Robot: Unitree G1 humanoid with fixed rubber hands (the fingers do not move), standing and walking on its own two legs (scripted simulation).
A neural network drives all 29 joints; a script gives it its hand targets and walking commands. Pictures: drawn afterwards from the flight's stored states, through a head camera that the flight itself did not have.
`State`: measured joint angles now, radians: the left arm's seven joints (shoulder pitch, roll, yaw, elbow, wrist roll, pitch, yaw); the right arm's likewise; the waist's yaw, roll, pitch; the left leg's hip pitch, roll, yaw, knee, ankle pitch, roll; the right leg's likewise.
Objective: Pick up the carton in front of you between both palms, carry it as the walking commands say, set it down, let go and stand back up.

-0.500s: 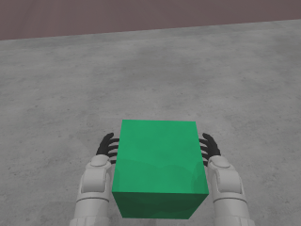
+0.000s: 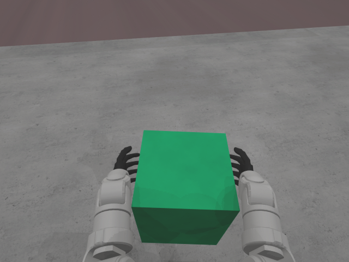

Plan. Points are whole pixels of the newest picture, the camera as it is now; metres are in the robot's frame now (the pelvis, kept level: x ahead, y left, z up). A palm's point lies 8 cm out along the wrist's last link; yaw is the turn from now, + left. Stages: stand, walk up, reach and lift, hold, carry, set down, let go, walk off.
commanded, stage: set down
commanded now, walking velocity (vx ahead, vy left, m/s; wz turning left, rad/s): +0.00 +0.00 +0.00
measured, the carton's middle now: (181, 190) +0.32 +0.00 -0.03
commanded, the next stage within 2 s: none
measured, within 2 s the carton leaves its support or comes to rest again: neither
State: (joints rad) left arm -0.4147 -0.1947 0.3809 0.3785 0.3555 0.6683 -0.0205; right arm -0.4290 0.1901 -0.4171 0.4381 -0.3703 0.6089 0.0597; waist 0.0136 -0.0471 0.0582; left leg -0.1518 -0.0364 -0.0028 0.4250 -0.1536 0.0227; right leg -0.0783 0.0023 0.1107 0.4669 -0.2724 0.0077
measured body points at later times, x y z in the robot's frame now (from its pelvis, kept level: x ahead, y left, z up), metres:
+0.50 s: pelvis -0.03 -0.02 -0.09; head +0.19 +0.00 +0.31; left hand +0.36 +0.17 -0.17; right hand +0.38 -0.14 -0.16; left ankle +0.06 +0.10 -0.74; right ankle +0.00 -0.14 -0.74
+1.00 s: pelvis -0.05 -0.02 -0.22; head +0.20 +0.02 +0.15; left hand +0.39 +0.18 -0.32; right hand +0.42 -0.12 -0.31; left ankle +0.06 +0.11 -0.74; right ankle +0.00 -0.14 -0.74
